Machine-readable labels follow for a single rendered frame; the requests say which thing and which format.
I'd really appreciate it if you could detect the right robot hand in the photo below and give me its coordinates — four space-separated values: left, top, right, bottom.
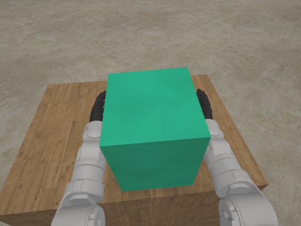
196 89 213 120

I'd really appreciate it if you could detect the left robot upper arm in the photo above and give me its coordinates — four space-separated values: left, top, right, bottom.
52 204 105 226

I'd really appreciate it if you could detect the carton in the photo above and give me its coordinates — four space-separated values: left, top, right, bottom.
99 67 211 191

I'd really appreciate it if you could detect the left robot forearm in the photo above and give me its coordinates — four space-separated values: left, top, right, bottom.
51 121 106 226

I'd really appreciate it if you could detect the left robot hand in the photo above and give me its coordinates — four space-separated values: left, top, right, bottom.
89 91 106 122

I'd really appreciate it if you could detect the pedestal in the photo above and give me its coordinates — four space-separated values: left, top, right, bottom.
0 74 269 226

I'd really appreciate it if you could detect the right robot upper arm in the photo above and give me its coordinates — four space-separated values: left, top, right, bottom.
219 192 278 226

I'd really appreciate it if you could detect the right robot forearm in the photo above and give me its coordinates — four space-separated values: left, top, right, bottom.
204 119 278 224

